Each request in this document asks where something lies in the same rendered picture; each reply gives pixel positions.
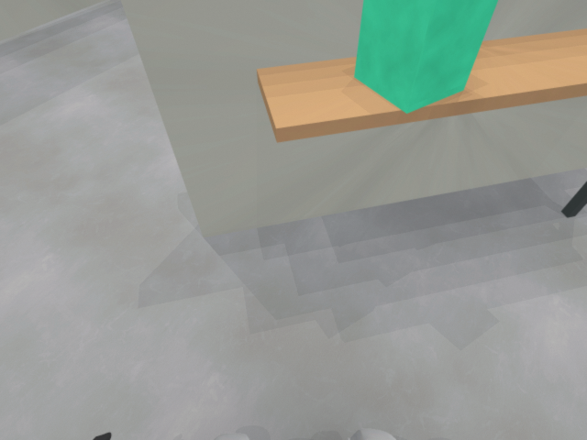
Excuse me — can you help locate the carton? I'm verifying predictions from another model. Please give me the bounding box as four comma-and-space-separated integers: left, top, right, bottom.
354, 0, 498, 114

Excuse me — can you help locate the table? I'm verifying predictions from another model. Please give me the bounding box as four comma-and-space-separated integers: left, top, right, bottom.
257, 28, 587, 218

